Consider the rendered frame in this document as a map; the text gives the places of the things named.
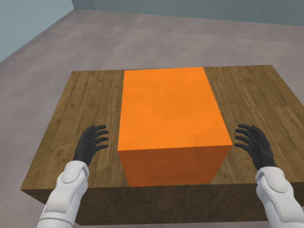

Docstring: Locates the left robot hand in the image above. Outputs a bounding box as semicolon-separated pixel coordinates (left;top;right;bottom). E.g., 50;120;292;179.
73;124;109;166

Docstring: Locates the left robot forearm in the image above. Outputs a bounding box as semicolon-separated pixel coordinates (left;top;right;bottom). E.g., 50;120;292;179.
36;161;89;228

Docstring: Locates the right robot hand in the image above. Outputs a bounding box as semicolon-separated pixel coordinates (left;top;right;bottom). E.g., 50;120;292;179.
234;124;276;171

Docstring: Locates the right robot forearm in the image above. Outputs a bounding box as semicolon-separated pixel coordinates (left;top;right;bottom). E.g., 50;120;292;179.
255;167;304;228

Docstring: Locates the pedestal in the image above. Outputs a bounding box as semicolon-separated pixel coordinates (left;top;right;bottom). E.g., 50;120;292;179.
20;65;304;226

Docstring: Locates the carton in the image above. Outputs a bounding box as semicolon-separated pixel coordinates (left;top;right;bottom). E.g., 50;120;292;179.
117;67;233;187

